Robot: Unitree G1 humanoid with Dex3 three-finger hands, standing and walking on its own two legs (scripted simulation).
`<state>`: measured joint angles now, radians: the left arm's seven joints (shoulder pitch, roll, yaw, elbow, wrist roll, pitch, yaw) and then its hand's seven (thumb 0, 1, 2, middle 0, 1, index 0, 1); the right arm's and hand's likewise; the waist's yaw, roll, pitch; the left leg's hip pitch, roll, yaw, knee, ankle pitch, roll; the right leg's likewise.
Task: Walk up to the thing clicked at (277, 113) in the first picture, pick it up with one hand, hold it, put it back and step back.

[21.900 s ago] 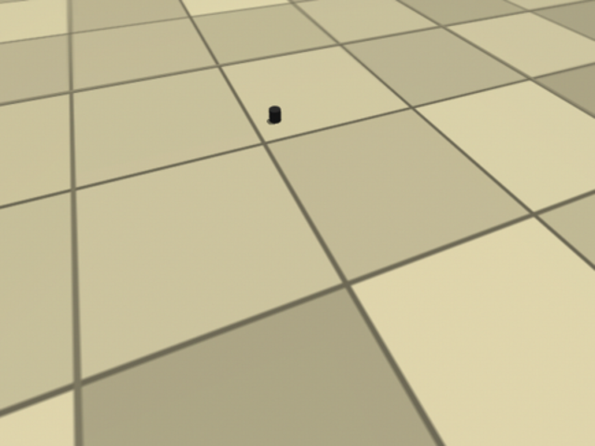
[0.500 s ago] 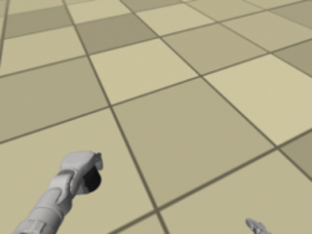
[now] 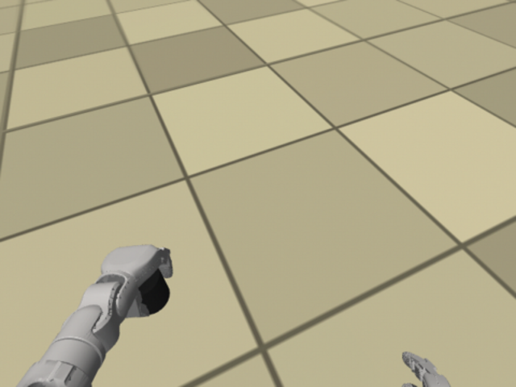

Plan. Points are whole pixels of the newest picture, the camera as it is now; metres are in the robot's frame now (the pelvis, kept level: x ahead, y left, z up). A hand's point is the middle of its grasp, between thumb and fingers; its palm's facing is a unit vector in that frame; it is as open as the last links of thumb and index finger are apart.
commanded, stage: hold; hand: left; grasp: from above
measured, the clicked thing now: (145, 287) +0.31 +0.23 -0.06
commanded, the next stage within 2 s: crouch in 0.44 s
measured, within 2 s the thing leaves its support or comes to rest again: neither
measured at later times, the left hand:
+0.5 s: hand (140, 284) +0.30 +0.23 -0.04, palm faces -0.46 -0.08 -0.88, open 9.4 cm
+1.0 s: hand (151, 307) +0.31 +0.24 -0.14, palm faces -0.49 -0.01 -0.87, open 9.4 cm
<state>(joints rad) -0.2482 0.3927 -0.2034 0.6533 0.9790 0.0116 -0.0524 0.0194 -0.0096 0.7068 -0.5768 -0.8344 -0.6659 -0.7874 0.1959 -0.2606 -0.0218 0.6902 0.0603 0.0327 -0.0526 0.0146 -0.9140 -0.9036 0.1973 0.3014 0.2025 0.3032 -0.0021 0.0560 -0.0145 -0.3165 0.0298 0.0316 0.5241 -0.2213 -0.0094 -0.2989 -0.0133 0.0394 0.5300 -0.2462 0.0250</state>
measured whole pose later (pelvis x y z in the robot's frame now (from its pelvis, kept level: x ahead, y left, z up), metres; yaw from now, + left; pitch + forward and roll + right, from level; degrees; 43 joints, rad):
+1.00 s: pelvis +0.00 +0.00 -0.04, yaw +1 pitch +12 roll -1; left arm -0.39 0.38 -0.15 1.00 1.14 -0.09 0.24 0.01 0.01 0.69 -0.56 -0.85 -0.65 -0.80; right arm 0.20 -0.27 -0.06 0.71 0.01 0.05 -0.01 0.01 -0.90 -0.90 0.20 0.30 0.20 0.30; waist -0.05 0.00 -0.07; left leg -0.72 0.03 -0.01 0.86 -0.35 -0.01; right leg -0.68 -0.01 0.01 0.84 -0.38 0.03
